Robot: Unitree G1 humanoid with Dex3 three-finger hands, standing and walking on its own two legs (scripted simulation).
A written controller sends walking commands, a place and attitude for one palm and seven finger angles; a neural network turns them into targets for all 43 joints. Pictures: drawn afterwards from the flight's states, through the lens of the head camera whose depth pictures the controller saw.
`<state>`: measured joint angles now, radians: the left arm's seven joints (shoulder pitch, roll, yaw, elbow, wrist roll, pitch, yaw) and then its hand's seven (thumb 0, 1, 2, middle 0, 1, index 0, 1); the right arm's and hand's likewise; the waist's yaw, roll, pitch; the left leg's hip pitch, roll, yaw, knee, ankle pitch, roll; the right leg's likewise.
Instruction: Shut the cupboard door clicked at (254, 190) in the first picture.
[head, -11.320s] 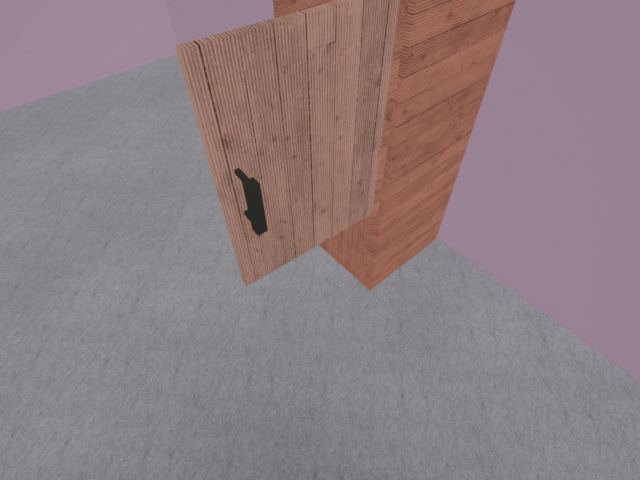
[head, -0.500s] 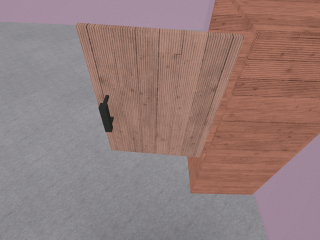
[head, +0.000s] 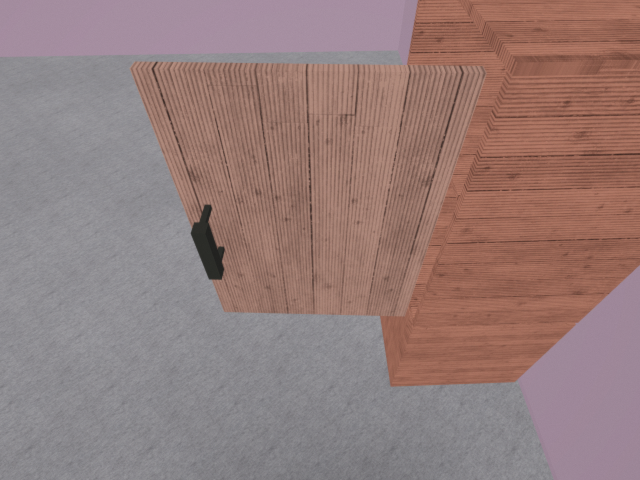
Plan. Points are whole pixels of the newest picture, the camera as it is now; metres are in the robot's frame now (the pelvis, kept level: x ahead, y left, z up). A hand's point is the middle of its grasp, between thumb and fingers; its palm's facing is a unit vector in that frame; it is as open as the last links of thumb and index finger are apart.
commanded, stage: come to a stop and stand still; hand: left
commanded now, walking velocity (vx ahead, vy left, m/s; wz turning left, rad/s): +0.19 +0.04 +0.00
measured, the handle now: (211, 242) +0.49 +0.22 -0.04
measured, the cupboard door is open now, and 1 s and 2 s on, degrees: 86 86 86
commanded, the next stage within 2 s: look again from close up in 1.00 s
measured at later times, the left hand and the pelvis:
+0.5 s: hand out of the picture +0.10 +0.22 -0.17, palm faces +0.02 -0.96 -0.27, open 7.4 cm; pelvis +0.04 +0.02 +0.00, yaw +0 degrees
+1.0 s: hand out of the picture +0.05 +0.20 -0.17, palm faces +0.01 -0.98 -0.19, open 7.3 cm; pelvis +0.02 +0.02 +0.00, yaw +1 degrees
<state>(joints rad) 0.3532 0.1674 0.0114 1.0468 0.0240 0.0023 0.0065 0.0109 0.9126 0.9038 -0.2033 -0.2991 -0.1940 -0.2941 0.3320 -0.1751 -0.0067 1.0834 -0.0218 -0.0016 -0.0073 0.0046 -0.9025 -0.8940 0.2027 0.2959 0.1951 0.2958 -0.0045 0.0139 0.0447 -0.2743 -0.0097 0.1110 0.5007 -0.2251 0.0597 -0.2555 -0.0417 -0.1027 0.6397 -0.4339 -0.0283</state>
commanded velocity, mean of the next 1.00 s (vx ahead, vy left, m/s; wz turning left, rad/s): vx -0.05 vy -0.02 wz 0.00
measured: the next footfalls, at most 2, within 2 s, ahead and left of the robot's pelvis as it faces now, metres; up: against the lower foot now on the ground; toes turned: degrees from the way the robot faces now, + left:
right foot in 0.02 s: +0.06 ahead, -0.10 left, +0.00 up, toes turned -2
right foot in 1.92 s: +0.13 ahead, -0.06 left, +0.00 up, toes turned +2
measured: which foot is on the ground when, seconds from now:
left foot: down 0.00-1.00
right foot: up 0.00-0.00, down 0.02-1.00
